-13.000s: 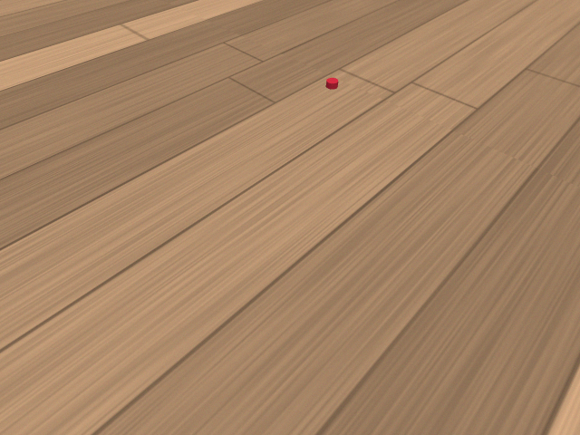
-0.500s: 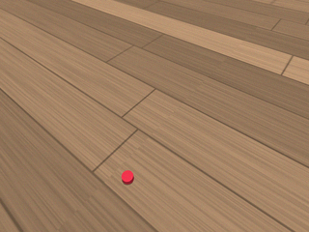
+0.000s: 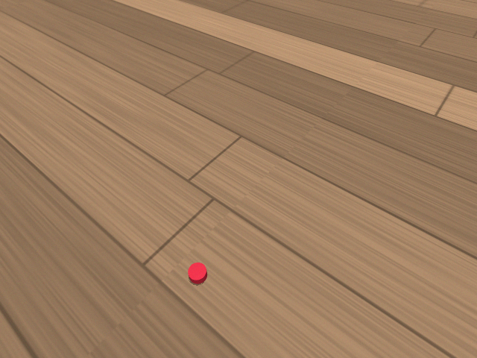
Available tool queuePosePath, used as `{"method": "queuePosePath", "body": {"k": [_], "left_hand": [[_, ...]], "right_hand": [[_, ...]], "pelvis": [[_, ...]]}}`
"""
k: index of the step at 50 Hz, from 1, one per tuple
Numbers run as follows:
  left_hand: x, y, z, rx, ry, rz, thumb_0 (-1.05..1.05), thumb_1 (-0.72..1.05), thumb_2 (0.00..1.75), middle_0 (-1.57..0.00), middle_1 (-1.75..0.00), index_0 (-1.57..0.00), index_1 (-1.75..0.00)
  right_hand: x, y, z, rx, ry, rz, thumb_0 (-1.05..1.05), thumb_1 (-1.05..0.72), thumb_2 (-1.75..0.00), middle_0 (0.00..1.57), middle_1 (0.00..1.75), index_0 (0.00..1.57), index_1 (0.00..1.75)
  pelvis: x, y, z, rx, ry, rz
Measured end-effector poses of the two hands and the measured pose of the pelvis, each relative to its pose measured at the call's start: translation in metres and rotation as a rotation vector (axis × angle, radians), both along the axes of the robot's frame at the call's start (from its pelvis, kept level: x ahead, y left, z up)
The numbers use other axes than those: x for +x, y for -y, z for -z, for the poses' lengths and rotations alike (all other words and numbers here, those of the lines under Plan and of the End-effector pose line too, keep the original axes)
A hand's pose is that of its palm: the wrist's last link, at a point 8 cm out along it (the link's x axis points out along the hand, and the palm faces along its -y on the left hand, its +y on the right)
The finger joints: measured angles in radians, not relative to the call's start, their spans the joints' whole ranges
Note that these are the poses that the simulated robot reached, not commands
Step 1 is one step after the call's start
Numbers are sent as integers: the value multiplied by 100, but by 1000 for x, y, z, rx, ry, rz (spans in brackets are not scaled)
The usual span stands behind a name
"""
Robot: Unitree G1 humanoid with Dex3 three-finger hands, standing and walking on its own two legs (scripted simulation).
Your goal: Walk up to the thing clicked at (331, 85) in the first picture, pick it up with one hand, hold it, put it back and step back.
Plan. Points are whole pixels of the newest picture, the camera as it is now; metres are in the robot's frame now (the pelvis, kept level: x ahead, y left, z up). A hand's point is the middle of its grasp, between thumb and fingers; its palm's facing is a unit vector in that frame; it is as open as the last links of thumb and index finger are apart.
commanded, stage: stand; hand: left
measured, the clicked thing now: (197, 273) +0.59 +0.22 -0.76
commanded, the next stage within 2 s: walk up in 0.52 s
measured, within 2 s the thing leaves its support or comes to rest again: neither
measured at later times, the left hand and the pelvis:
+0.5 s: hand out of the picture +0.07 +0.26 -0.16, palm faces -0.02 -0.94 -0.34, open 7.4 cm; pelvis +0.00 +0.00 +0.00, yaw +0 degrees
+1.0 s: hand out of the picture +0.15 +0.31 -0.16, palm faces -0.07 -0.94 -0.35, open 7.4 cm; pelvis +0.10 +0.04 -0.01, yaw -1 degrees
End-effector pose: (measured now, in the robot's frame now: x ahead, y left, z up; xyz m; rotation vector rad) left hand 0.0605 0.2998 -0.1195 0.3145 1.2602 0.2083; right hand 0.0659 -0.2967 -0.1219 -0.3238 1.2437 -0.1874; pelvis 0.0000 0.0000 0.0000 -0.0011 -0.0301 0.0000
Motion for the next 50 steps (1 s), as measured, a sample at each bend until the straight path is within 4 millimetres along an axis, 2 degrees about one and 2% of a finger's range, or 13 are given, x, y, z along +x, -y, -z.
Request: {"method": "queuePosePath", "body": {"k": [28, 33, 39, 43, 50], "left_hand": [[9, -2, 1, -10, 17, 4, 0, 90, 90, -20, -30, -21, -30], [6, -15, 3, -5, 52, -16, 0, 90, 90, -20, -30, -21, -30], [-3, -49, 13, 3, -23, -39, 0, 90, 90, -20, -30, -21, -30], [16, -61, 14, 10, -73, -18, 1, 90, 90, -20, -30, -20, -30], [88, -57, 5, 1, -5, 51, 1, 90, 90, -20, -30, -20, -30]], "right_hand": [[4, 0, -1, 1, 9, 1, 0, -91, -90, 20, 30, 20, 30], [13, 5, -1, -18, 14, -15, 0, -90, -90, 20, 30, 20, 30], [42, -6, -9, -62, 51, -35, 1, -91, -90, 20, 30, 20, 30], [48, -15, -19, -72, 85, 0, 0, -91, -90, 20, 30, 20, 30], [53, -17, -23, -72, 40, 34, 0, -90, -90, 20, 30, 21, 30]], "pelvis": [[7, -2, 1, -1, -2, 2], [21, -7, 8, -10, -3, -7], [46, -30, 15, -8, 11, -2], [66, -38, 12, -2, 13, 3], [104, -36, 7, 3, 28, 18]]}}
